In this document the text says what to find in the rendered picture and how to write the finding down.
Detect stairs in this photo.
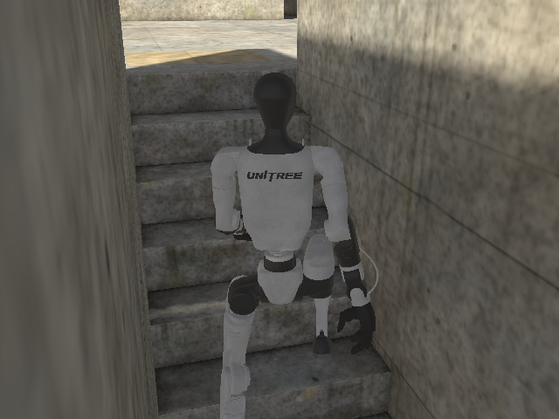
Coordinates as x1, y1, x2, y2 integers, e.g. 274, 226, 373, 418
127, 70, 392, 419

